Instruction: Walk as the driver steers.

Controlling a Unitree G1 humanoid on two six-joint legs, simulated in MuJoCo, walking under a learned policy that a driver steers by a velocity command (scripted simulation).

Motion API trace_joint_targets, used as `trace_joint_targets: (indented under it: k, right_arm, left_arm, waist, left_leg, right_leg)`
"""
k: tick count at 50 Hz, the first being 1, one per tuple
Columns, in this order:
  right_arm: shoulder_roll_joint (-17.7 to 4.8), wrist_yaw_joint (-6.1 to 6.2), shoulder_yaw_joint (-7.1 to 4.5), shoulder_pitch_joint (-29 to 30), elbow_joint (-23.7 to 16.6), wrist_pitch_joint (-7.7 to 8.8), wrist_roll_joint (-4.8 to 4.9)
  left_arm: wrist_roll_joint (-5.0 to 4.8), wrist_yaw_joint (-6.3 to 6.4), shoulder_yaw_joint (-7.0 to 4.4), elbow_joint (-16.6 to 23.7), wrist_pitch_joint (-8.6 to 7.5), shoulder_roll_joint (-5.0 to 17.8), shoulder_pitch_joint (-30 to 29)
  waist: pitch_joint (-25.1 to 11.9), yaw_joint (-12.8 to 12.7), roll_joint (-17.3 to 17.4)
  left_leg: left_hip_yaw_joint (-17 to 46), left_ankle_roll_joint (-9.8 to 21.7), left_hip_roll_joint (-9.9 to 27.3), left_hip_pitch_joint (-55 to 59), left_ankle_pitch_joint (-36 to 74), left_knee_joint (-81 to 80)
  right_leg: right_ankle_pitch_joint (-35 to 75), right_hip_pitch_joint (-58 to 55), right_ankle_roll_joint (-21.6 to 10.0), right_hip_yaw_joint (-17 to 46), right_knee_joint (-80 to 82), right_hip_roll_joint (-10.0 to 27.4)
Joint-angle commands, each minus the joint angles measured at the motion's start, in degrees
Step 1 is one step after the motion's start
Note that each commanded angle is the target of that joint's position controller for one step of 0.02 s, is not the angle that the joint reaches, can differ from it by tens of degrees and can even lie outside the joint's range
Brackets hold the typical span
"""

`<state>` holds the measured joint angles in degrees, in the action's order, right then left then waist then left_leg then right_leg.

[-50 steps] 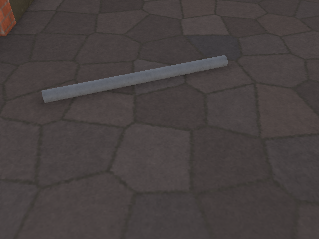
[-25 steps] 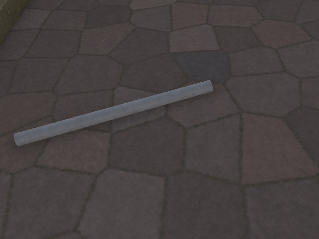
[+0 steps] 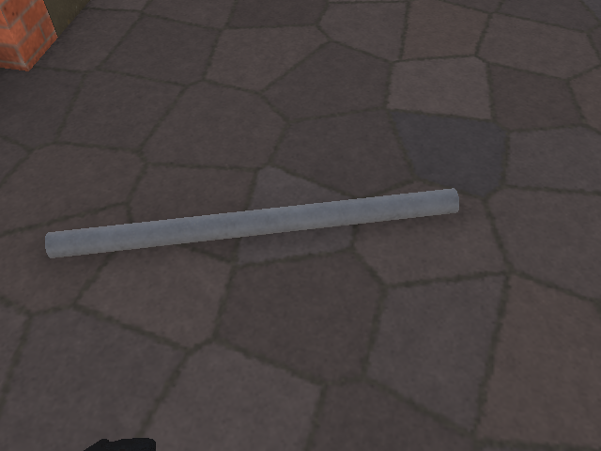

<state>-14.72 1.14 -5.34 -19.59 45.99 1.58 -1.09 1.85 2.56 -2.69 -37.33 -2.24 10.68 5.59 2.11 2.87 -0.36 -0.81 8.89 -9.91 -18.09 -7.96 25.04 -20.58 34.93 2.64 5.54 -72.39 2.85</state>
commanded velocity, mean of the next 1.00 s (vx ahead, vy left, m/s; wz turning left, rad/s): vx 0.02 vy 0.00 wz -0.02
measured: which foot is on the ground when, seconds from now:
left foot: down 0.00-0.24, up 0.26-0.54, down 0.56-0.74, up 0.76-1.00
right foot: up 0.00-0.22, down 0.24-1.00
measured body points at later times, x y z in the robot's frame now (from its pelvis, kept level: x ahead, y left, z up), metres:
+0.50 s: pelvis +0.04 -0.09 +0.01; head +0.05 -0.11 +0.46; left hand +0.11 +0.17 -0.09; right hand +0.22 -0.30 -0.12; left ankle -0.01 +0.03 -0.71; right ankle +0.10 -0.18 -0.73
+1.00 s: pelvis +0.00 -0.08 +0.01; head +0.03 -0.09 +0.45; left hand +0.15 +0.20 -0.10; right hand +0.12 -0.36 -0.10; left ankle -0.01 +0.04 -0.69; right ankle +0.08 -0.18 -0.73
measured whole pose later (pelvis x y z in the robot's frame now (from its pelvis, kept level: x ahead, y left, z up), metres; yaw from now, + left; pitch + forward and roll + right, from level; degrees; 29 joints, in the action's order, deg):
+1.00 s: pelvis +0.00 -0.08 +0.01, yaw -4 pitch +1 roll +1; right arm -17.4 0.3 -2.6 -13.0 36.2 -2.6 -0.4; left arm 0.7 -1.7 -3.9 -39.2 3.7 17.1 12.2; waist 1.9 -0.7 0.0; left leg 2.6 1.4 -3.5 -22.0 -25.7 48.2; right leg -6.0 21.0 -1.6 11.3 -26.4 -6.0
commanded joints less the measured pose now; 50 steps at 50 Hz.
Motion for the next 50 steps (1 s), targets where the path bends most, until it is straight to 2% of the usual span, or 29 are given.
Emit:
trace_joint_targets:
  k: [1, 4, 7, 10, 11, 12, 13, 14, 15, 17, 20, 21, 24, 26, 27, 28, 29, 30, 31, 32, 34, 36, 37, 39, 40, 42, 44, 48, 50]
  right_arm:
    - [-6.58, 0.03, -0.98, 1.00, -5.47, 1.18, -0.63]
    - [-7.92, -0.55, -1.48, 0.66, -6.96, -0.74, -0.09]
    - [-9.02, -1.24, -2.05, 1.88, -8.82, -2.45, -0.78]
    - [-8.21, -2.00, -1.96, 5.49, -10.62, -3.53, -0.47]
    - [-7.38, -1.97, -1.59, 6.06, -11.25, -3.80, 0.03]
    - [-3.69, -1.89, -0.57, 3.40, -11.67, -3.93, 0.64]
    - [-0.43, -1.95, 0.65, 2.18, -13.20, -3.89, 0.93]
    - [-5.46, -1.88, -0.47, 2.33, -12.73, -4.05, -1.07]
    - [-6.05, -1.92, -0.54, 2.72, -11.86, -3.99, -1.21]
    - [-4.99, -2.70, 0.04, 3.68, -10.40, -4.67, -0.78]
    - [-2.87, -3.26, 1.73, 2.71, -8.06, -6.02, 0.01]
    - [-2.28, -3.26, 2.35, 3.89, -8.06, -6.26, 0.16]
    - [-3.63, -2.34, 2.83, 8.74, -9.00, -6.08, 0.39]
    - [-3.75, -1.34, 2.97, 6.32, -8.96, -4.82, 0.37]
    - [-4.58, -0.77, 2.98, 5.56, -8.86, -3.86, -0.04]
    - [-6.46, -0.22, 2.87, 5.02, -9.38, -2.98, -0.83]
    - [-9.90, -0.03, 2.15, 7.51, -10.33, -2.68, -1.31]
    - [-8.50, -0.34, 1.87, 7.81, -9.36, -2.72, -0.52]
    - [-6.73, -0.18, 2.27, 8.80, -9.64, -2.76, -0.30]
    - [-7.15, -0.20, 1.88, 9.74, -10.37, -3.39, 0.07]
    - [-7.91, 0.00, 1.26, 10.42, -11.10, -3.82, -0.12]
    - [-8.65, 0.48, 0.46, 7.44, -11.12, -3.31, -0.13]
    - [-7.50, 0.43, 0.58, 7.01, -12.28, -3.46, 0.04]
    - [-5.95, 0.38, 0.88, 9.64, -15.36, -3.99, 0.29]
    - [-5.45, 0.05, 1.03, 6.45, -14.40, -4.08, 0.04]
    - [-6.60, -0.59, 0.83, 6.25, -13.31, -3.72, 0.16]
    - [-6.54, -0.93, 1.21, 7.05, -13.52, -3.33, 0.06]
    - [-6.06, -1.07, 2.05, 7.49, -14.46, -3.44, 0.78]
    - [-6.03, -0.18, 2.18, 5.13, -14.10, -3.17, 1.07]
  left_arm:
    - [-0.42, 0.20, -0.57, 0.91, 2.26, 4.17, 7.66]
    - [-1.24, 0.19, 0.15, 2.85, 3.06, 4.87, 2.19]
    - [-0.82, 0.66, 0.72, 4.83, 3.24, 4.78, -0.80]
    - [-1.41, 0.86, 0.63, 3.93, 2.46, 6.09, 5.52]
    - [-0.65, 0.77, 0.37, 3.18, 1.79, 6.88, 8.51]
    - [0.95, 0.97, 0.06, 3.66, 1.03, 8.90, 8.44]
    - [1.66, 1.01, -0.47, 5.46, 0.89, 13.65, 4.41]
    - [1.16, 0.75, -0.64, 4.97, 1.04, 12.69, 6.01]
    - [0.65, 0.81, 0.32, 4.52, 0.56, 9.06, 5.67]
    - [-0.31, 0.47, 0.94, 4.04, 0.53, 6.87, 1.94]
    - [-0.79, -0.26, 2.12, 3.12, 0.79, 3.94, 1.92]
    - [-1.01, -0.49, 2.11, 2.48, 1.00, 4.15, 2.32]
    - [-1.33, -1.11, 0.08, 0.82, 2.36, 9.51, 6.62]
    - [-1.64, -1.32, -0.86, 0.24, 2.55, 11.67, 7.65]
    - [-1.97, -1.36, -1.06, 0.10, 2.28, 11.52, 8.04]
    - [-2.27, -1.56, -0.68, 0.83, 1.80, 9.77, 8.09]
    - [-2.25, -1.94, 0.03, 2.17, 1.16, 6.59, 8.99]
    - [-1.77, -2.04, 0.25, 2.00, 1.40, 6.68, 6.26]
    - [-1.06, -2.27, -0.04, 2.01, 1.70, 7.24, 5.13]
    - [-1.25, -2.84, -0.19, 1.74, 2.08, 7.77, 5.30]
    - [-1.08, -4.13, -0.74, 1.85, 3.05, 9.22, 6.19]
    - [-0.33, -4.55, -1.08, 2.45, 2.52, 10.12, 7.63]
    - [-0.49, -4.47, -1.68, 2.24, 2.45, 12.06, 7.91]
    - [-0.48, -4.12, -2.99, 0.68, 2.47, 16.55, 14.33]
    - [-0.53, -3.94, -3.20, 0.38, 2.49, 16.41, 14.49]
    - [-0.95, -3.33, -3.16, 1.80, 3.07, 15.14, 8.28]
    - [-1.39, -3.40, -2.98, 2.53, 4.38, 14.33, 4.42]
    - [-1.25, -4.18, -3.37, 1.77, 5.44, 14.66, 6.06]
    - [-0.89, -4.41, -3.73, 1.63, 5.64, 15.15, 5.29]
  waist:
    - [-7.73, -3.60, 2.12]
    - [-10.88, -1.06, 6.59]
    - [-9.24, -0.26, 7.61]
    - [-9.02, -2.10, 10.92]
    - [-8.34, -3.80, 9.71]
    - [-8.60, -2.51, 1.26]
    - [-7.24, -0.58, -14.38]
    - [-7.77, -1.99, -17.35]
    - [-7.23, -1.26, -12.39]
    - [-5.61, 0.59, -6.54]
    - [-7.27, -0.22, -8.73]
    - [-6.51, -0.63, -9.93]
    - [-3.68, -3.99, -12.54]
    - [-3.43, -2.17, -11.07]
    - [-5.14, -1.60, -9.20]
    - [-8.15, -1.70, -4.96]
    - [-8.40, -4.53, 5.57]
    - [-5.92, -3.44, 10.05]
    - [-4.32, -3.38, 10.96]
    - [-2.83, -3.22, 11.88]
    - [-1.24, -3.73, 11.23]
    - [-0.90, -3.79, 6.43]
    - [-0.77, -3.06, -0.47]
    - [-3.18, -5.58, -13.61]
    - [-5.62, -4.48, -11.49]
    - [-4.92, -2.24, -4.80]
    - [-5.91, -1.83, -3.54]
    - [-6.52, -3.68, -8.13]
    - [-5.87, -3.13, -10.32]
  left_leg:
    - [14.10, 7.23, 14.80, 4.25, 39.00, -2.35]
    - [15.02, 4.42, 13.06, 4.47, 26.57, -1.42]
    - [20.84, 4.70, 14.13, 2.12, 13.44, -1.81]
    - [22.09, 2.14, 13.58, 2.45, 15.36, 1.85]
    - [21.60, -0.21, 12.54, -0.10, 11.56, 4.15]
    - [18.06, -3.81, 9.05, -4.47, -1.18, 10.78]
    - [7.04, -7.15, -0.08, -15.12, -21.54, 20.51]
    - [5.85, -7.86, 1.03, -13.58, -27.78, 30.07]
    - [8.32, -7.93, 2.04, -13.40, -25.11, 34.05]
    - [8.76, -9.14, 3.79, -10.76, -17.94, 35.94]
    - [6.50, -11.02, 4.74, -4.40, -15.45, 28.08]
    - [4.40, -11.08, 5.90, -2.29, -15.24, 22.63]
    - [1.64, -9.55, 5.51, -1.28, -16.64, 11.43]
    - [1.85, -7.54, 6.22, 3.76, -8.88, 1.73]
    - [4.22, -6.33, 8.34, 8.26, -3.67, -1.33]
    - [9.28, -4.80, 14.11, 12.91, -3.92, -2.85]
    - [15.81, -2.32, 20.75, 13.45, -0.28, -3.65]
    - [17.06, -0.09, 22.81, 9.11, 1.02, -4.94]
    - [15.29, 0.02, 22.78, 7.68, 0.87, -5.48]
    - [13.16, -0.70, 21.76, 6.58, 1.20, -5.35]
    - [9.77, -1.83, 20.62, 3.28, -0.95, -3.94]
    - [6.13, -2.99, 18.60, 1.85, -0.93, 1.83]
    - [2.79, -4.67, 14.92, -0.48, -5.84, 5.58]
    - [0.42, -7.53, 4.24, -9.00, -24.17, 24.56]
    - [5.30, -6.72, 5.31, -12.74, -27.94, 33.99]
    - [6.64, -6.70, 7.98, -12.25, -21.14, 36.42]
    - [4.63, -7.52, 7.75, -10.09, -17.17, 33.64]
    - [3.03, -7.84, 6.29, -6.18, -17.70, 24.44]
    - [2.82, -6.81, 5.34, -1.30, -18.50, 16.81]
  right_leg:
    - [0.86, -0.72, 1.47, -4.12, 10.94, -0.71]
    - [4.94, -3.97, 1.00, -4.57, 18.47, -1.92]
    - [1.09, -6.68, 0.95, -4.43, 23.91, -2.85]
    - [1.61, -14.22, -0.62, -4.81, 35.14, -3.18]
    - [5.43, -19.33, -1.79, -4.93, 44.40, -2.66]
    - [3.55, -23.77, -4.39, 3.21, 52.08, 5.65]
    - [9.93, -26.68, -9.60, 19.54, 57.44, 19.15]
    - [19.25, -21.88, -15.72, 24.52, 57.36, 20.94]
    - [20.07, -22.15, -16.00, 20.98, 56.56, 17.87]
    - [21.55, -20.56, -12.53, 10.01, 54.48, 11.33]
    - [23.52, -21.41, -9.88, 3.44, 54.09, 6.67]
    - [19.31, -21.30, -9.43, 3.16, 54.44, 5.62]
    - [12.19, -23.21, -11.16, 7.50, 53.14, 5.35]
    - [19.12, -20.74, -11.24, 10.03, 51.15, 6.28]
    - [21.19, -18.58, -9.77, 10.75, 50.37, 6.42]
    - [18.77, -15.77, -7.74, 9.69, 48.23, 5.27]
    - [12.58, -12.49, -5.78, 2.68, 44.14, -1.43]
    - [5.31, -12.59, -5.10, -1.82, 41.87, -5.20]
    - [3.64, -13.10, -5.11, -2.68, 39.41, -5.53]
    - [4.09, -12.73, -5.15, -3.47, 37.87, -5.62]
    - [5.26, -14.82, -5.20, -3.18, 36.53, -4.97]
    - [13.72, -16.54, -6.27, 0.47, 38.45, -2.85]
    - [17.24, -16.42, -7.87, 6.39, 42.03, -0.48]
    - [20.35, -21.91, -16.08, 30.71, 54.59, 10.59]
    - [15.94, -26.47, -18.61, 34.72, 56.95, 12.86]
    - [8.88, -22.93, -16.69, 26.90, 56.39, 9.14]
    - [7.29, -21.36, -14.91, 21.75, 56.00, 5.19]
    - [2.24, -20.86, -14.43, 22.01, 56.61, 4.15]
    - [1.24, -18.20, -13.64, 22.94, 57.02, 3.99]
Keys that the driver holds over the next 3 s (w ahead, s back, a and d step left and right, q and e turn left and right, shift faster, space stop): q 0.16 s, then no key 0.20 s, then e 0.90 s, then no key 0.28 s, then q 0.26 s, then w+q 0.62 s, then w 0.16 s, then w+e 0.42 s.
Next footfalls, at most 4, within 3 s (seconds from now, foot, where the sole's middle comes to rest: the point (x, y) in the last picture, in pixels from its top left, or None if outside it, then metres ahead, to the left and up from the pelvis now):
0.24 right None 0.12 -0.18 -0.77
0.56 left None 0.03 0.03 -0.77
1.08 left None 0.06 0.03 -0.77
1.54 right None -0.01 -0.17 -0.77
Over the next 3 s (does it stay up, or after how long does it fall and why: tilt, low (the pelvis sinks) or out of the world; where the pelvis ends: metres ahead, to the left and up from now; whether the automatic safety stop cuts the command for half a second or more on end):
stays up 0.49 0.00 0.01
